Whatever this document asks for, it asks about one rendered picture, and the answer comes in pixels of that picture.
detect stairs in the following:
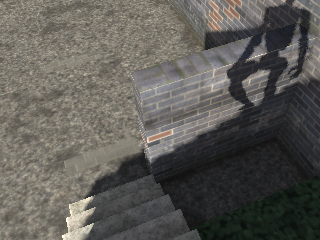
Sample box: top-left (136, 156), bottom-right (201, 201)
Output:
top-left (62, 174), bottom-right (202, 240)

